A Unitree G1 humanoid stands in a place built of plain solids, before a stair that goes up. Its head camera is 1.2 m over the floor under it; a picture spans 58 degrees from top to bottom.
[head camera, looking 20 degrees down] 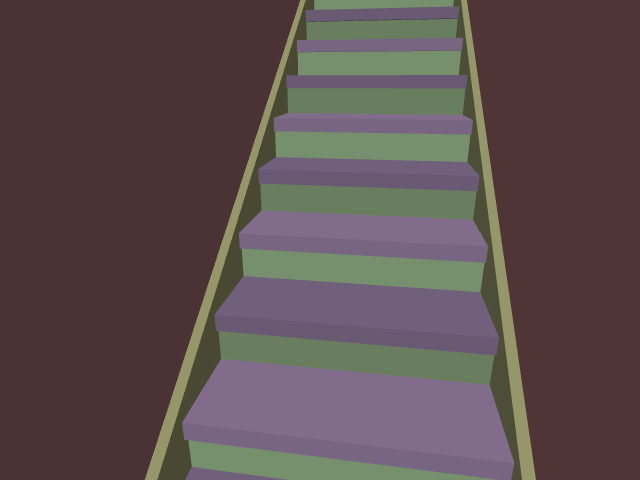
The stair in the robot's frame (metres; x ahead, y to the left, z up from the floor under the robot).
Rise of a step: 0.18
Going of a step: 0.27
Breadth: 0.84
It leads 9 degrees to the right of straight ahead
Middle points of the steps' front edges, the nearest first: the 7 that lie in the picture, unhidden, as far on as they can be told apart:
0.85 -0.05 0.35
1.11 -0.09 0.53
1.37 -0.13 0.70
1.64 -0.17 0.88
1.90 -0.21 1.05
2.16 -0.25 1.23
2.42 -0.29 1.41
